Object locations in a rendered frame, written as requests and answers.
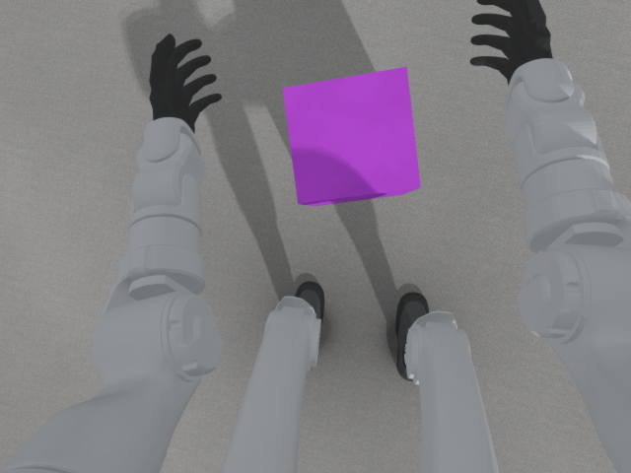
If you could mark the robot left hand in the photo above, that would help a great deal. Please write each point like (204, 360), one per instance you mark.
(169, 97)

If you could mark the robot left forearm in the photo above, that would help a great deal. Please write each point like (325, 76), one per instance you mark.
(165, 224)

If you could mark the robot right forearm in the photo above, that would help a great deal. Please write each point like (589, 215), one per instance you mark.
(562, 168)

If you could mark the left robot shin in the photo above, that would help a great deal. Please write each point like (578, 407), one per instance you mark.
(291, 302)

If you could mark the carton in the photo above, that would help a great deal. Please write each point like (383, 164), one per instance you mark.
(352, 138)

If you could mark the robot right hand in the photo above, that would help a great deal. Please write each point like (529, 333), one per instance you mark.
(529, 38)

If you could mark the right robot thigh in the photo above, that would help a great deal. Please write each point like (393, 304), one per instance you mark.
(455, 436)

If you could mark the left robot upper arm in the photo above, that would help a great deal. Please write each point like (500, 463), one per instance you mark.
(150, 356)

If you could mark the right robot upper arm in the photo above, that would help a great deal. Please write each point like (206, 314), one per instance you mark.
(578, 297)

